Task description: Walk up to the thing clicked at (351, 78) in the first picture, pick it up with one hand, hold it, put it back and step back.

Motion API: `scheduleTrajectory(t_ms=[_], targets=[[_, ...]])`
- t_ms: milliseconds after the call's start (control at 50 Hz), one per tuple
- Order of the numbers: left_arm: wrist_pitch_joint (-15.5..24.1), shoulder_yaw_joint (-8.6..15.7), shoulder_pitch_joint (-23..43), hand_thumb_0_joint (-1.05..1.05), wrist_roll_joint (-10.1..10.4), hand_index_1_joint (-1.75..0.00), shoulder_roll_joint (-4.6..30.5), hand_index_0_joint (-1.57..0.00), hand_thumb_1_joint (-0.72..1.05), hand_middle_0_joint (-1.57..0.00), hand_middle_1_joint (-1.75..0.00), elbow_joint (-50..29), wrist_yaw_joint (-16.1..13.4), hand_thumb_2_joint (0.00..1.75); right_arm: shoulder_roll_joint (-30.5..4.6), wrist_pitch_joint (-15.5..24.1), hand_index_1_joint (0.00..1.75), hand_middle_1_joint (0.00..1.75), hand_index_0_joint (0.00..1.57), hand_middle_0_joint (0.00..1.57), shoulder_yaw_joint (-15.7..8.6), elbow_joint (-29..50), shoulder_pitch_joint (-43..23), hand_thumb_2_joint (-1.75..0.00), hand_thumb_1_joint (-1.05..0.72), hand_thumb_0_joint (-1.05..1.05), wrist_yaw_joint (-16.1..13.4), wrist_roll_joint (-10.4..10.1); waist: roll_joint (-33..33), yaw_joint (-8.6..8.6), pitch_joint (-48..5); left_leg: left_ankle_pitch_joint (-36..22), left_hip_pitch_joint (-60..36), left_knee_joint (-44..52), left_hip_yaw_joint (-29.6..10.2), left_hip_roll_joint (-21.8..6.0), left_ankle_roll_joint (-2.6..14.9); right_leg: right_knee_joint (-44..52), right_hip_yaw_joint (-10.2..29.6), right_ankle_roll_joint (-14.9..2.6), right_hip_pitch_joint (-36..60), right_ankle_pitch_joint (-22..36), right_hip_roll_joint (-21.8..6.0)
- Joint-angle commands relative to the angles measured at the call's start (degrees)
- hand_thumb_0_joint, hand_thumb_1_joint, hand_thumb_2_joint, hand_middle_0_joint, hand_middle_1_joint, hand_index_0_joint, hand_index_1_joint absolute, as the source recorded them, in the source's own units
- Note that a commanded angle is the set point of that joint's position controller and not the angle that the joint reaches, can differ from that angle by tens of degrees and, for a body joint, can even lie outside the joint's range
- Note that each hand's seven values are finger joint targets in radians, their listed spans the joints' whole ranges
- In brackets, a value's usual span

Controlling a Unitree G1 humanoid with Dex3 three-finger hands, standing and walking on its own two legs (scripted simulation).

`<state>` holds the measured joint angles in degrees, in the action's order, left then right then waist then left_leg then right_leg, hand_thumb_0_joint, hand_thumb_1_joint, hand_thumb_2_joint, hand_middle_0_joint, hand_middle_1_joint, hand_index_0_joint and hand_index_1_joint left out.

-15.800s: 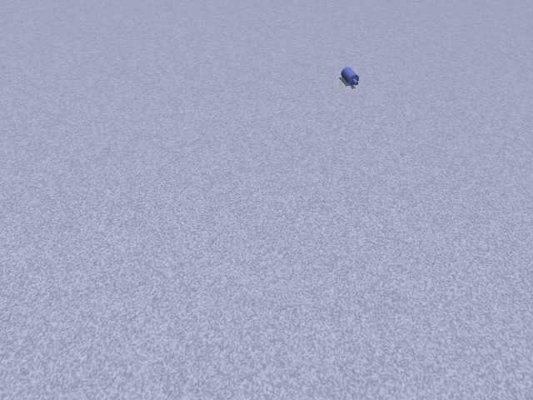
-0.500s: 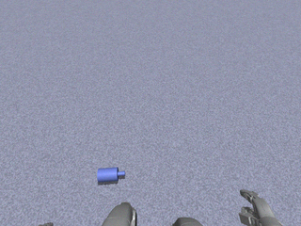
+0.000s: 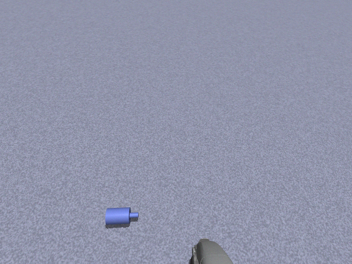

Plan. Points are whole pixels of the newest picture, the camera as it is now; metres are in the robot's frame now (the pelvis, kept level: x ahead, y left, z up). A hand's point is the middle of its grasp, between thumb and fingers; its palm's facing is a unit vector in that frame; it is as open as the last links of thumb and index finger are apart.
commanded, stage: walk up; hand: left
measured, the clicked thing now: (122, 215) +0.47 +0.23 -0.73
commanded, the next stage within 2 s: none
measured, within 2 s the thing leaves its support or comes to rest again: neither
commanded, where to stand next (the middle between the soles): +0.08 +0.02 m, yaw -2 degrees
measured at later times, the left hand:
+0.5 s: hand out of the picture +0.01 +0.35 -0.16, palm faces +0.08 -0.84 -0.53, open 7.4 cm
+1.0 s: hand out of the picture +0.12 +0.24 -0.15, palm faces -0.12 -0.92 -0.38, open 7.4 cm
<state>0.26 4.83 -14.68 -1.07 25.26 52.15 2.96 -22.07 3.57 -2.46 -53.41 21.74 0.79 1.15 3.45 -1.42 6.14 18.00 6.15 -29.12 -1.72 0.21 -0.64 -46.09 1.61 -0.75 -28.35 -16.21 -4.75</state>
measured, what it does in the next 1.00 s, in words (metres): steps on the spot: right foot, then left foot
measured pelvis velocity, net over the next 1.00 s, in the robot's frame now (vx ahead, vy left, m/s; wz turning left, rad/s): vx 0.02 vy -0.02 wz -0.05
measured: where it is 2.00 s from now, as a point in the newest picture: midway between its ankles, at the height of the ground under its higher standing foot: outside the picture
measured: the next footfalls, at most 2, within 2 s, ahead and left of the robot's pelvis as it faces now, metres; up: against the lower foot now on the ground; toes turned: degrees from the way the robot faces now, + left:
right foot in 0.08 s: +0.16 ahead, -0.16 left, +0.00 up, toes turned -2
left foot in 0.42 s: -0.02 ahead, +0.15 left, +0.00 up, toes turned +4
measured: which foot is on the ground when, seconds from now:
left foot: down 0.00-0.10, up 0.12-0.40, down 0.42-0.96, up 0.98-1.00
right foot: up 0.00-0.06, down 0.08-0.46, up 0.48-0.92, down 0.94-1.00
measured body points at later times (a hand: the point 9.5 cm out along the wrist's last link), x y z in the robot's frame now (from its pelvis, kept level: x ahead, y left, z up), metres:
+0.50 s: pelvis -0.05 +0.03 -0.04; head -0.06 +0.02 +0.41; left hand +0.01 +0.39 -0.12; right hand +0.00 -0.30 -0.16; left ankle -0.06 +0.15 -0.73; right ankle +0.09 -0.15 -0.70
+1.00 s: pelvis +0.02 -0.02 -0.02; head +0.05 -0.03 +0.43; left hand +0.13 +0.29 -0.13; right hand +0.01 -0.37 -0.13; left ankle -0.05 +0.14 -0.71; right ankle +0.09 -0.15 -0.73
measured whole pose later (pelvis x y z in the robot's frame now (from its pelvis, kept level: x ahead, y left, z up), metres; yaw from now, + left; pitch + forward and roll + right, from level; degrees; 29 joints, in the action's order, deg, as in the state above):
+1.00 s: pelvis +0.02 -0.02 -0.02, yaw -3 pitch -4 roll -1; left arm 4.2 3.1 -12.5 -0.9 22.7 52.4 2.3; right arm -25.8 0.8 -3.5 -50.6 19.7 1.0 0.6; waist -1.3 -2.5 7.7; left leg 28.8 11.5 -49.7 0.3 -6.3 1.1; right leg -37.6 -0.7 -0.2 -21.3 -12.2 0.0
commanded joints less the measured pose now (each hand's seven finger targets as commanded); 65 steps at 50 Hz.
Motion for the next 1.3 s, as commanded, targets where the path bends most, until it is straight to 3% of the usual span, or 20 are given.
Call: scheduleTrajectory(t_ms=[0, 60, 80, 120, 220, 320, 380, 400, 440, 460, 540, 740, 900, 920, 940, 960, 980, 1060, 1180, 1280], targets=[[1.9, 2.1, -1.2, 0.0, 2.0, -0.3, 8.1, -0.2, 0.9, -0.2, -0.3, -1.0, -3.0, 0.9, -13.3, -1.7, 0.3, 0.3, 0.2, 0.2, -3.0, 7.4, -11.5, -0.9, -0.9, 0.0, -0.8, -0.5, -16.6, 3.58, -0.7, -17.6, 21.0, 0.5, -2.3, -6.9, 8.49, 9.2, -4.5, 0.98, 21.1, 11.6, 3.8], [2.7, 3.0, -5.9, 0.0, 1.1, -0.3, 13.0, -0.2, 0.9, -0.2, -0.3, 1.0, -5.4, 0.9, -9.2, -4.7, 0.3, 0.3, 0.2, 0.2, -2.4, 7.2, -6.8, -0.9, -0.9, 0.0, -0.4, -0.9, -3.3, 4.67, -5.9, -1.8, 21.7, -19.6, 0.1, -0.3, 4.89, 18.7, 1.1, 0.05, 27.2, 21.8, -1.0], [3.4, 3.6, -7.3, 0.0, 0.3, -0.3, 17.0, -0.2, 0.9, -0.2, -0.3, 0.2, -5.8, 0.9, -7.5, -5.2, 0.3, 0.3, 0.2, 0.2, -2.0, 7.5, -2.8, -0.9, -0.9, 0.0, -0.6, -1.0, 6.7, 3.53, -9.1, 16.3, 25.1, -31.0, -1.1, 4.2, 3.07, 23.0, 19.6, -4.44, 27.7, 30.8, -14.8], [3.2, 3.2, 0.3, 0.0, 0.5, -0.3, 18.6, -0.2, 0.9, -0.2, -0.3, -2.5, -6.8, 0.9, -11.5, -7.1, 0.3, 0.3, 0.2, 0.2, -3.9, 6.3, -0.4, -0.9, -0.9, 0.0, -1.3, -0.5, 4.5, 1.38, -8.7, 17.1, 20.8, -41.3, -7.1, 0.7, 2.48, 25.3, 28.1, -13.49, 16.6, 19.5, -21.2], [2.2, 3.9, 2.5, 0.0, -0.2, -0.3, 16.6, -0.2, 0.9, -0.2, -0.3, -3.7, -8.2, 0.9, -14.8, -9.1, 0.3, 0.3, 0.2, 0.2, -6.4, 6.5, -0.2, -0.9, -0.9, 0.0, 0.8, 1.3, 3.5, 0.88, -8.9, 8.0, 21.9, -47.4, -8.1, -0.8, 1.43, 24.6, 17.1, -10.34, 9.7, -11.8, -13.8], [2.3, 4.8, 3.7, 0.0, -2.1, -0.3, 17.7, -0.2, 0.9, -0.2, -0.3, -5.1, -7.9, 0.9, -13.6, -8.8, 0.3, 0.3, 0.2, 0.2, -6.1, 7.1, -0.9, -0.9, -0.9, 0.0, 2.6, 1.2, 13.2, 1.62, -10.0, 15.5, 17.5, -28.5, 0.7, -1.2, 1.13, 24.4, 11.4, -9.09, 7.8, -20.7, -10.6], [0.7, 4.2, 9.6, 0.0, -2.3, -0.3, 17.4, -0.2, 0.9, -0.2, -0.3, -6.3, -6.8, 0.9, -13.7, -7.9, 0.3, 0.3, 0.2, 0.2, -6.9, 2.4, 9.0, -0.9, -0.9, 0.0, 2.7, 0.5, 11.7, -3.91, -9.4, 13.0, 0.0, -10.8, 6.0, -0.1, 3.04, 19.8, 6.7, -6.13, -6.8, -26.7, -8.7], [0.1, 3.3, 8.7, 0.0, -2.2, -0.3, 13.3, -0.2, 0.9, -0.2, -0.3, -6.2, -6.7, 0.9, -14.1, -7.4, 0.3, 0.3, 0.2, 0.2, -7.2, 0.5, 11.7, -0.9, -0.9, 0.0, 2.3, 1.0, 1.6, -5.29, -7.2, 13.0, -3.5, -4.6, 3.7, 1.0, 2.77, 8.2, 3.7, -4.1, -13.5, -32.0, -4.6], [-0.1, 1.7, 7.8, 0.0, -0.7, -0.3, 7.5, -0.2, 0.9, -0.2, -0.3, -6.6, -7.1, 0.9, -22.5, -6.2, 0.3, 0.3, 0.2, 0.2, -7.5, 5.3, 1.7, -0.9, -0.9, 0.0, 0.8, 2.4, -21.7, -3.25, 4.7, 48.7, 17.7, 21.0, -38.4, -19.7, 7.69, -20.8, 1.5, -0.24, -25.3, -19.6, 9.9], [0.4, 3.0, 14.3, 0.0, -0.8, -0.3, 13.1, -0.2, 0.9, -0.2, -0.3, -6.6, -7.4, 0.9, -25.1, -5.3, 0.3, 0.3, 0.2, 0.2, -7.3, 6.4, -5.0, -0.9, -0.9, 0.0, 0.6, 1.6, -14.2, -3.54, 12.0, 55.2, 31.0, 27.4, -46.0, -24.9, 11.87, -19.9, 10.1, -0.44, -19.4, -14.1, 4.8], [0.4, 2.2, -2.0, 0.0, 0.3, -0.3, 10.8, -0.2, 0.9, -0.2, -0.3, 1.9, -3.9, 0.9, -18.4, -0.8, 0.3, 0.3, 0.2, 0.2, -5.3, 5.9, -11.1, -0.9, -0.9, 0.0, -1.4, 0.9, -4.4, 3.34, 3.8, 23.8, 12.0, 13.9, -19.3, -14.0, 5.7, -21.3, 8.3, 0.04, -14.3, 0.4, 6.7], [1.9, 1.8, 5.5, 0.0, -0.1, -0.3, 11.9, -0.2, 0.9, -0.2, -0.3, -3.9, -0.2, 0.9, -17.3, 2.1, 0.3, 0.3, 0.2, 0.2, -5.8, 3.6, 1.8, -0.9, -0.9, 0.0, -0.8, 0.2, -12.0, -3.68, 1.6, 10.1, -8.0, 16.3, -13.2, -18.1, 12.03, -3.6, 6.0, 1.7, -14.6, -1.1, 3.0], [4.5, 1.3, -7.7, 0.0, 0.7, -0.3, 9.9, -0.2, 0.9, -0.2, -0.3, 1.1, -2.0, 0.9, -12.4, -1.3, 0.3, 0.3, 0.2, 0.2, -3.1, 6.6, -1.9, -0.9, -0.9, 0.0, 0.1, -0.4, -8.5, 3.55, -5.8, -19.2, 6.4, -13.5, 6.6, -7.6, 7.51, 20.7, -5.1, 0.34, 21.9, 9.7, 6.4], [4.9, 2.7, -10.5, 0.0, 0.4, -0.3, 13.8, -0.2, 0.9, -0.2, -0.3, 1.8, -2.9, 0.9, -9.5, -1.4, 0.3, 0.3, 0.2, 0.2, -1.9, 7.2, 1.0, -0.9, -0.9, 0.0, -0.2, -1.0, -0.4, 4.55, -9.7, -9.8, 13.4, -23.0, 6.3, -5.8, 5.47, 18.9, 2.7, -1.22, 29.9, 15.6, 2.6], [4.9, 4.5, -14.1, 0.0, 0.3, -0.3, 18.5, -0.2, 0.9, -0.2, -0.3, 0.3, -2.7, 0.9, -7.7, -0.8, 0.3, 0.3, 0.2, 0.2, -1.4, 9.7, 3.1, -0.9, -0.9, 0.0, 0.2, -1.2, 12.1, 4.57, -12.8, 12.0, 24.4, -31.9, 5.2, -1.1, 3.93, 20.9, 22.4, -6.52, 37.7, 5.6, -9.2], [4.9, 4.1, -11.6, 0.0, 0.5, -0.3, 19.9, -0.2, 0.9, -0.2, -0.3, -1.7, -2.9, 0.9, -11.5, -1.7, 0.3, 0.3, 0.2, 0.2, -2.3, 9.0, 1.8, -0.9, -0.9, 0.0, 0.0, -1.3, 6.5, 5.18, -11.1, 15.7, 28.8, -36.8, -0.4, -0.2, 3.61, 29.7, 37.2, -11.67, 32.7, -10.1, -17.4], [4.9, 4.1, -8.1, 0.0, 1.0, -0.3, 20.6, -0.2, 0.9, -0.2, -0.3, -2.9, -2.8, 0.9, -15.5, -2.2, 0.3, 0.3, 0.2, 0.2, -3.9, 8.4, 0.1, -0.9, -0.9, 0.0, -0.4, -0.8, 4.2, 4.46, -7.5, 16.7, 28.2, -39.1, -2.6, -2.9, 3.48, 30.1, 38.5, -15.12, 26.9, -15.1, -18.6], [5.0, 2.3, -2.8, 0.0, 1.5, -0.3, 15.3, -0.2, 0.9, -0.2, -0.3, -4.2, -3.6, 0.9, -14.4, -2.4, 0.3, 0.3, 0.2, 0.2, -3.8, 5.7, 1.2, -0.9, -0.9, 0.0, 0.0, -1.1, 2.4, 1.38, -1.5, 5.9, 25.9, -34.1, -3.2, -6.1, 3.12, 27.1, 18.8, -11.57, 16.3, 0.1, -10.4], [5.3, 0.5, 1.5, 0.0, 0.6, -0.3, 12.2, -0.2, 0.9, -0.2, -0.3, -6.0, -5.0, 0.9, -10.5, -3.8, 0.3, 0.3, 0.2, 0.2, -3.5, 5.1, -1.7, -0.9, -0.9, 0.0, -0.2, -0.8, 7.7, 0.59, -2.2, 0.6, 15.5, -21.4, -0.3, -5.5, 0.79, 21.2, 7.1, -11.37, 6.6, 33.5, -8.7], [3.1, 0.3, 4.9, 0.0, 1.7, -0.3, 13.3, -0.2, 0.9, -0.2, -0.3, -7.1, -5.2, 0.9, -11.2, -3.5, 0.3, 0.3, 0.2, 0.2, -4.2, 4.3, -3.6, -0.9, -0.9, 0.0, -0.6, -1.0, 8.2, -0.15, -6.8, -5.7, 6.6, -12.0, 3.3, -1.7, 1.2, 11.6, 7.0, -9.62, 4.7, 28.6, -7.9]])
